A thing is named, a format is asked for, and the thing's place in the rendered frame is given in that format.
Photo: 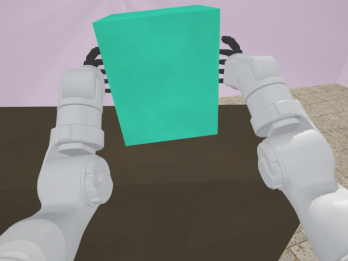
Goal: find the left robot hand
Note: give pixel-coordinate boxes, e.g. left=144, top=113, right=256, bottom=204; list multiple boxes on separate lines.
left=83, top=47, right=111, bottom=93

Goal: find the right robot forearm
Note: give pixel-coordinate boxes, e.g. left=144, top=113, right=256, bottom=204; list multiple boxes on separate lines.
left=223, top=53, right=335, bottom=172

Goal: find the left robot forearm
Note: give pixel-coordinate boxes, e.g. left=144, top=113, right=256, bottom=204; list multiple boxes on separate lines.
left=37, top=65, right=105, bottom=197

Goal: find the robot left upper arm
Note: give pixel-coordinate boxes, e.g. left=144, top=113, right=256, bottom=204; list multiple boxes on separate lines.
left=0, top=154, right=113, bottom=261

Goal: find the right robot hand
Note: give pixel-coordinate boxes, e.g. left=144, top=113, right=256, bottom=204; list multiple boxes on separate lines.
left=219, top=36, right=243, bottom=83

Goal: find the robot right upper arm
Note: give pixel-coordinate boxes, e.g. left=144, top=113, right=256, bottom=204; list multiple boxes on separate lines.
left=257, top=128, right=348, bottom=261

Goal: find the pedestal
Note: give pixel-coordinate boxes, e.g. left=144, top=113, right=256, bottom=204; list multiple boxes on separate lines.
left=0, top=104, right=300, bottom=261

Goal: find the carton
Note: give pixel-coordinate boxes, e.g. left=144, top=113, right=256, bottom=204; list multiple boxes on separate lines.
left=92, top=5, right=220, bottom=146

